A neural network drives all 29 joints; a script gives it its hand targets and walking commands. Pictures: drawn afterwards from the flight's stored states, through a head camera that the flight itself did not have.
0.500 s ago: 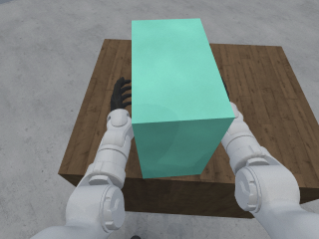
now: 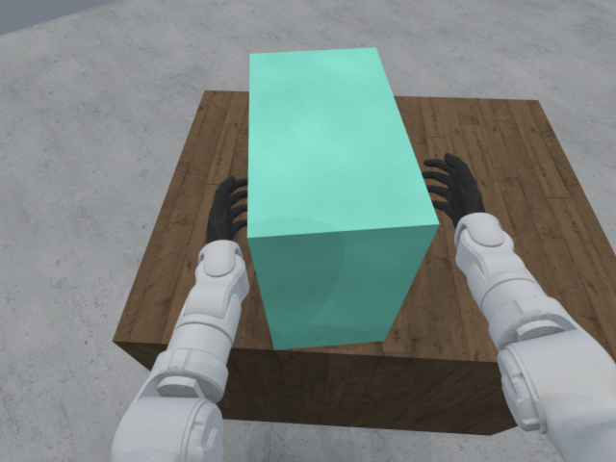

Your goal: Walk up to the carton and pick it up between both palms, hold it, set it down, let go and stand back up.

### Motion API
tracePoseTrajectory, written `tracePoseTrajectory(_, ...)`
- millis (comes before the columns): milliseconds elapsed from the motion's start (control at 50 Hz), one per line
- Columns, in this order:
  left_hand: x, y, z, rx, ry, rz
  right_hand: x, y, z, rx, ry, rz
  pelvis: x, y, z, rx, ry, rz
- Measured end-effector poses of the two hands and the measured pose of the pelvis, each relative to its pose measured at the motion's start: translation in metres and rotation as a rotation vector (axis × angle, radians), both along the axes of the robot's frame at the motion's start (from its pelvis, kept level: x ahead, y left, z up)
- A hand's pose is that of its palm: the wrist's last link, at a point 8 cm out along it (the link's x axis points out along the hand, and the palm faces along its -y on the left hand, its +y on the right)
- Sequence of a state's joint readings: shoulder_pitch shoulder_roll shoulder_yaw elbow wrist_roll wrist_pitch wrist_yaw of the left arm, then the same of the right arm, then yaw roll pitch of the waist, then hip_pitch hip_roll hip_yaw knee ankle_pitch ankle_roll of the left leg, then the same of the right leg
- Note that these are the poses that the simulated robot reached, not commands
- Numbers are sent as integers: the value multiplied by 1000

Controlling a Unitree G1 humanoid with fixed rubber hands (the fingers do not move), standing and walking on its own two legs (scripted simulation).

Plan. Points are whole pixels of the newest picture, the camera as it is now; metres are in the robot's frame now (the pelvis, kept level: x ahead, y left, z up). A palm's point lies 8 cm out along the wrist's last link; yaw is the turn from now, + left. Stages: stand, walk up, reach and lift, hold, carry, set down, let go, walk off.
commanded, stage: set down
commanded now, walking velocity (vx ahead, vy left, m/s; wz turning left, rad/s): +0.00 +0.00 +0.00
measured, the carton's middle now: (322, 207) +0.43 +0.06 +0.05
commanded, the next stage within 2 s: none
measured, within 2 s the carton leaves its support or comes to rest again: neither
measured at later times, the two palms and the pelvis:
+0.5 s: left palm (199, 281) +0.29 +0.19 +0.06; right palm (475, 267) +0.36 -0.14 +0.06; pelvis -0.04 +0.00 +0.00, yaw +1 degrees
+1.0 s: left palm (193, 331) +0.24 +0.18 +0.05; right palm (510, 337) +0.28 -0.18 +0.04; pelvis -0.04 +0.00 +0.00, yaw +2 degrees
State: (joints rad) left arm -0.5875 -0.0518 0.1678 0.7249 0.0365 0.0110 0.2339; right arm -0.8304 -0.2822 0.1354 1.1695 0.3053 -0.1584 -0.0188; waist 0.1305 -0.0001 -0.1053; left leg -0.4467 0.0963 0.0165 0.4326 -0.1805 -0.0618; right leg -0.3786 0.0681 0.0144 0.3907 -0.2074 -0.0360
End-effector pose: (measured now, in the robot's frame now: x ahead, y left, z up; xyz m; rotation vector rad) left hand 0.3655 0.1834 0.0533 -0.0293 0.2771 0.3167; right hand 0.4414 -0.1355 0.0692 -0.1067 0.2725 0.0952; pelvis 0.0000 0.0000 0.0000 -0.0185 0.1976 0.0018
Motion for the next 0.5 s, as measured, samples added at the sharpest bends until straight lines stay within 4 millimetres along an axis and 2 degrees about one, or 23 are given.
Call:
tracePoseTrajectory(160, -22, 5, -4, -7, -4, 4, -32, -14, -9, 33, -24, 17, -14, -4, 1, 6, -12, -6)
tracePoseTrajectory(360, -51, 11, 5, -11, -32, 10, -64, -7, -5, 48, -36, 48, -32, -5, 1, 14, -49, -4)
tracePoseTrajectory(500, -71, 10, 3, -24, -8, 15, -84, -6, -5, 44, -10, 40, -41, -5, 1, 17, -102, 7)
